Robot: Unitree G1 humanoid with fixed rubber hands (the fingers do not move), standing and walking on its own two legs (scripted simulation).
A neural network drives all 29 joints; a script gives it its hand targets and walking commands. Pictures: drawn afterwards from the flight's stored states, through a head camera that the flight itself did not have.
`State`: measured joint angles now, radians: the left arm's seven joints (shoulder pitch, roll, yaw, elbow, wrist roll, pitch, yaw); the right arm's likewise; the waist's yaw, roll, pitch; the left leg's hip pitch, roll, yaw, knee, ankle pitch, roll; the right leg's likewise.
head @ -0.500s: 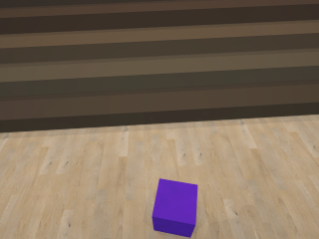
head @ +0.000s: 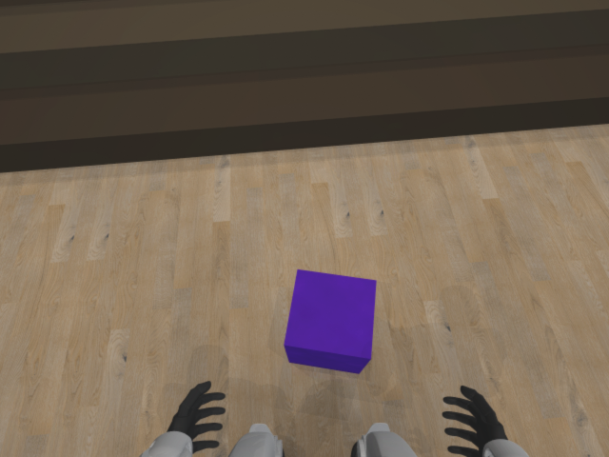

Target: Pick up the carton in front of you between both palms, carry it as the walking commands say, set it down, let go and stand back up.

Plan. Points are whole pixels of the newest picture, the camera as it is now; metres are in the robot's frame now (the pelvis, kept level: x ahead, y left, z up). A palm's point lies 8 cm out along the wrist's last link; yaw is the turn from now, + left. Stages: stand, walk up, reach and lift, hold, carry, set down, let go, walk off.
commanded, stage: reach and lift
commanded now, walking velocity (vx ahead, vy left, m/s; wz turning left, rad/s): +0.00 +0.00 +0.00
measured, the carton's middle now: (329, 324) +0.45 -0.04 -0.60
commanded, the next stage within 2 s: none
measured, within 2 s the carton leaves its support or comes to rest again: neither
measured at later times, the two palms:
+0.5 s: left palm (221, 299) +0.37 +0.16 -0.15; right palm (461, 326) +0.32 -0.22 -0.14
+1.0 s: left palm (241, 249) +0.50 +0.15 -0.21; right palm (442, 276) +0.43 -0.23 -0.21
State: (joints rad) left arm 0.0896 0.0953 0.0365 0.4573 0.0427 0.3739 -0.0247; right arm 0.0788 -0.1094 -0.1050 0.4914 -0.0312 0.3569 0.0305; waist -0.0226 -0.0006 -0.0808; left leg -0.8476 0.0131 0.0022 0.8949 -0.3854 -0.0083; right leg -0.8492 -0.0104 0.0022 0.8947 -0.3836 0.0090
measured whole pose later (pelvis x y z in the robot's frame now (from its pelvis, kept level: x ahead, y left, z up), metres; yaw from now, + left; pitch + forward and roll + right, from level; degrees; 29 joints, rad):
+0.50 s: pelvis -0.07 +0.00 -0.06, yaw +0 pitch +28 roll -1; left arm -0.86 0.22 0.17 0.83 0.00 0.38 0.02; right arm -0.76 -0.14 -0.28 0.74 0.02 0.35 -0.07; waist -0.08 0.02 0.03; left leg -1.28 0.00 -0.03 1.15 -0.36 -0.01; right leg -1.27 0.00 0.00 1.14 -0.35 0.01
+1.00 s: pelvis -0.04 +0.01 -0.09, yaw -1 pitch +51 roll -1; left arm -1.20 0.26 0.31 0.99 0.11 0.12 0.00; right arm -1.05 -0.16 -0.45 0.85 -0.05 0.08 -0.02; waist -0.08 0.03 -0.11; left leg -1.68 -0.01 -0.04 1.16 -0.35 -0.01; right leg -1.68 0.01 0.02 1.14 -0.34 0.03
